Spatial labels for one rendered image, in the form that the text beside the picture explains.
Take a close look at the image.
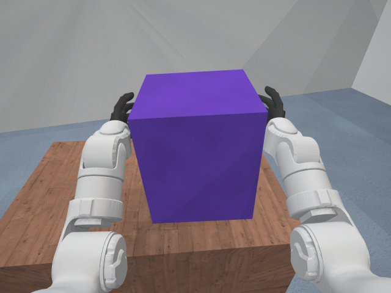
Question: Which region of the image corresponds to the right robot hand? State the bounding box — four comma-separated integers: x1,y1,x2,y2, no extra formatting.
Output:
258,86,285,125

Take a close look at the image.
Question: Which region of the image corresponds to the robot right upper arm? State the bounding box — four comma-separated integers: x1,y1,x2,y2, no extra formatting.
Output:
290,221,391,293

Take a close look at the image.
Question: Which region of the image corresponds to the carton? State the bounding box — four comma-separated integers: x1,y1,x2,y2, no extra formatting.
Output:
127,70,268,223

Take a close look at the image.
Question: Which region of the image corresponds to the right robot forearm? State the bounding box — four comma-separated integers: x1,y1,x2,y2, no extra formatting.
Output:
263,117,370,262

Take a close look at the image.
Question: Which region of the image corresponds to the pedestal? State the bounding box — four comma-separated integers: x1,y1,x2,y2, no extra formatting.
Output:
0,139,301,293

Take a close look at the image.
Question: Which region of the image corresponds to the left robot forearm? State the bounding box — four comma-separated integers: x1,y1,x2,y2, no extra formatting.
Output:
51,120,132,281

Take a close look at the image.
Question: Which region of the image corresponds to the robot left upper arm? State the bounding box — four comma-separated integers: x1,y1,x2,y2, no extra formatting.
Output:
31,231,128,293

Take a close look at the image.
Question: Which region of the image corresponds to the left robot hand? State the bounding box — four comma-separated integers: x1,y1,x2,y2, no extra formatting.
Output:
110,92,134,139

